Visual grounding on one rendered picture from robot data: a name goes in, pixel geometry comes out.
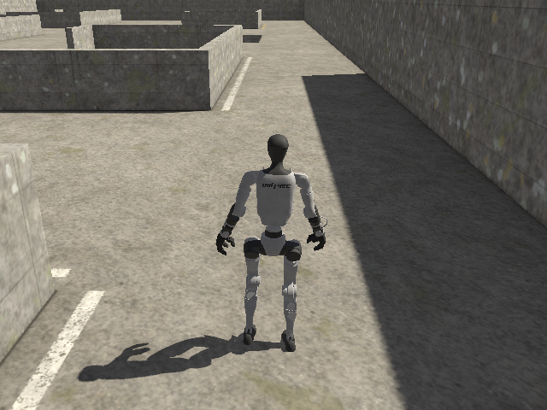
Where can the robot right upper arm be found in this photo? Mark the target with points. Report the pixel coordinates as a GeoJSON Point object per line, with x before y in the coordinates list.
{"type": "Point", "coordinates": [302, 181]}

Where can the right robot hand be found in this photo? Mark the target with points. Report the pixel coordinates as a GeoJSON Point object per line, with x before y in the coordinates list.
{"type": "Point", "coordinates": [314, 238]}

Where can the robot left forearm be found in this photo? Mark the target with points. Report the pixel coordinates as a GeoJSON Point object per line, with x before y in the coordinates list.
{"type": "Point", "coordinates": [229, 224]}

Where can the left robot hand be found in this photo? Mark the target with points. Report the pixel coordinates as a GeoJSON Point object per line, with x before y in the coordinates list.
{"type": "Point", "coordinates": [221, 241]}

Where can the robot foot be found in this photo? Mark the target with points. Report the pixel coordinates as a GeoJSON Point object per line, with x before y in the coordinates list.
{"type": "Point", "coordinates": [289, 345]}
{"type": "Point", "coordinates": [248, 338]}

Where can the left robot foot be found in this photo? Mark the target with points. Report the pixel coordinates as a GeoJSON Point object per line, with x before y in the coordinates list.
{"type": "Point", "coordinates": [248, 338]}

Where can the robot right forearm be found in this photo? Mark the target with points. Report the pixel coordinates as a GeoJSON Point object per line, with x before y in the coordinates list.
{"type": "Point", "coordinates": [316, 224]}

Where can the robot left upper arm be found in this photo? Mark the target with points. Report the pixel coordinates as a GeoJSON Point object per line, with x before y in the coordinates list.
{"type": "Point", "coordinates": [244, 190]}

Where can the right robot foot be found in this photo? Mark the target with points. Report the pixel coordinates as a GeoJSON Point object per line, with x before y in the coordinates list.
{"type": "Point", "coordinates": [289, 345]}

